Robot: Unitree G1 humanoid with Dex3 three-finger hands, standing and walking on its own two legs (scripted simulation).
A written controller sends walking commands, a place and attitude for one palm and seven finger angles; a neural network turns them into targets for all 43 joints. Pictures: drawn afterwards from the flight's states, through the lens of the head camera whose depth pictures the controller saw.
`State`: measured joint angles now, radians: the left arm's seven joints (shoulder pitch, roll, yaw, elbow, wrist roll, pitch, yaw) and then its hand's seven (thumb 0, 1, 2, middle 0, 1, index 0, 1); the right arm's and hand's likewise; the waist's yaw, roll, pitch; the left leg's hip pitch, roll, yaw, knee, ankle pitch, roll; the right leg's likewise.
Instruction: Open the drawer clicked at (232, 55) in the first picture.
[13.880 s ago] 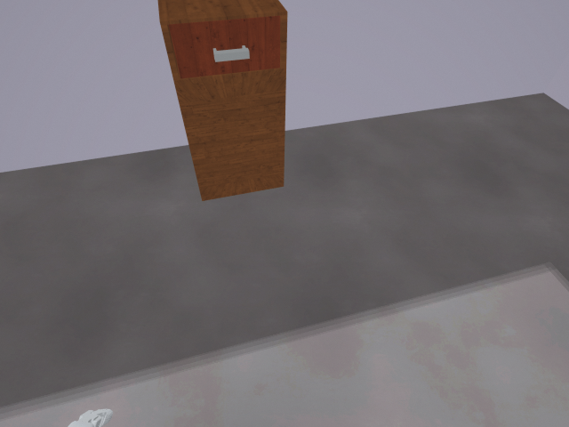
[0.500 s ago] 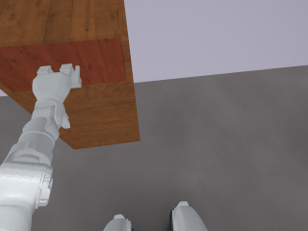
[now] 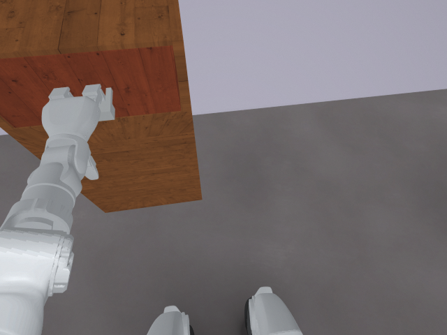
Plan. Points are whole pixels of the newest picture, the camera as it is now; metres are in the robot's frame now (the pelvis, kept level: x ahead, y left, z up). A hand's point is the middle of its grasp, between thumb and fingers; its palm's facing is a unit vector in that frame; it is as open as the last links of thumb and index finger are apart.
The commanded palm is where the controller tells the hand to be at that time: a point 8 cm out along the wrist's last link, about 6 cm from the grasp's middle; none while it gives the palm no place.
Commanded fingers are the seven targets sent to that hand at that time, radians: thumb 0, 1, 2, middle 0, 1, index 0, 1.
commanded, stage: close the thumb around the handle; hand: left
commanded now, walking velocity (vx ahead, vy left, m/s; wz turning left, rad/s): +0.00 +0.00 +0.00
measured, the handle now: (81, 104) +0.55 +0.24 +0.02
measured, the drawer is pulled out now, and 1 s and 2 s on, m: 0.00 0.01 0.13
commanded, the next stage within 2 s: pull the drawer open in 0.66 s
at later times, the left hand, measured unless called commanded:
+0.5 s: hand (85, 133) +0.50 +0.23 +0.00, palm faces -0.06 -0.02 -1.00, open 6.8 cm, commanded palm +0.47 +0.23 +0.05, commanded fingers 0.00 0.90 0.90 -0.40 -1.35 -0.40 -1.35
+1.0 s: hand (85, 138) +0.48 +0.23 +0.00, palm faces -0.05 -0.04 -1.00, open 6.2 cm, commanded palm +0.44 +0.23 +0.05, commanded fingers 0.00 0.90 0.90 -0.40 -1.35 -0.40 -1.35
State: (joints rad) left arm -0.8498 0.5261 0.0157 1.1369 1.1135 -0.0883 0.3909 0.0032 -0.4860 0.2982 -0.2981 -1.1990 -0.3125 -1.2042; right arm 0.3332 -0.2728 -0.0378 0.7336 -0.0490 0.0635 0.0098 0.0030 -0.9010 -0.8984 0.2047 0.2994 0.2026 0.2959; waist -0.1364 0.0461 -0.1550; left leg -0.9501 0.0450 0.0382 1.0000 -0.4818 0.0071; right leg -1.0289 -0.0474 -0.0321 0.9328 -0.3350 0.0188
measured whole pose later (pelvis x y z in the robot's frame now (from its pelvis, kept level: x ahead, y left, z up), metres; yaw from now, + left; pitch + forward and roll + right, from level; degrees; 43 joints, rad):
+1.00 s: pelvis +0.03 +0.01 +0.01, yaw -2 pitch +23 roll -1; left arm -0.66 0.46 0.03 0.97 1.09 -0.07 0.41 0.01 0.68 0.75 -0.29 -1.35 -0.34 -1.33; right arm 0.33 -0.26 -0.06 0.73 -0.05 0.11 0.03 0.00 -0.90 -0.90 0.20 0.30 0.20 0.30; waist -0.10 0.05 -0.16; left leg -0.83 0.05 0.06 0.92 -0.49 0.01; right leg -0.92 -0.03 -0.01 0.86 -0.34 0.03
